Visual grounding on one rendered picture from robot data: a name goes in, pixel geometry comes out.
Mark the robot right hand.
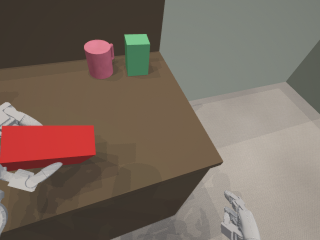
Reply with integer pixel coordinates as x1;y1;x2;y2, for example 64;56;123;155
221;190;261;240

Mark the sponge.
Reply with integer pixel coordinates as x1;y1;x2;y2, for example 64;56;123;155
0;125;96;171

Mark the robot left hand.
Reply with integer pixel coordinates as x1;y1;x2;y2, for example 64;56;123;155
0;102;63;192

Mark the table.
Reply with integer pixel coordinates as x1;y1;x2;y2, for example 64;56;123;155
0;0;224;240

